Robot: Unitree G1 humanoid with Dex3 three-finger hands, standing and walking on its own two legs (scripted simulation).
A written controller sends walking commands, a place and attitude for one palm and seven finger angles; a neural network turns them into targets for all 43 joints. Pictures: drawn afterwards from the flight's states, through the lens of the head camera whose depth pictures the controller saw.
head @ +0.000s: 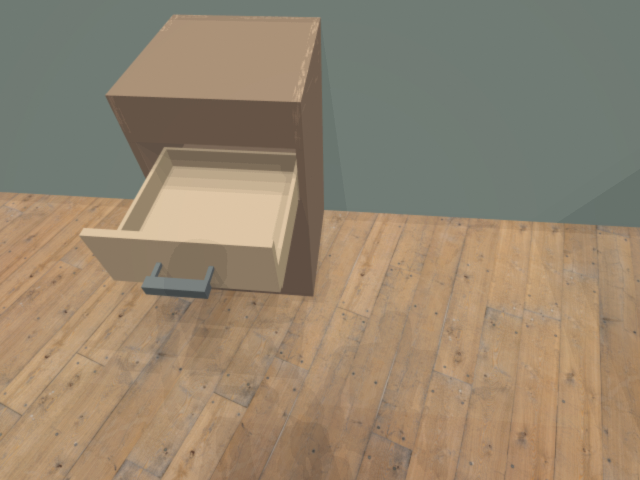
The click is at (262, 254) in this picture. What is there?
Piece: drawer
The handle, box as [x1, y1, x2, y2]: [141, 262, 213, 298]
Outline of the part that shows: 141,286 147,294 207,298 211,287 209,281 213,271 213,266 208,267 205,278 203,280 158,277 157,275 162,265 161,263 156,262 151,274 149,276 146,276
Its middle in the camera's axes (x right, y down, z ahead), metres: -0.29 +0.08 +0.79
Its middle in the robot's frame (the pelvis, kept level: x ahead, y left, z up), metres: +0.50 +0.32 -0.19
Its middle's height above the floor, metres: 0.59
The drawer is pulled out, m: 0.30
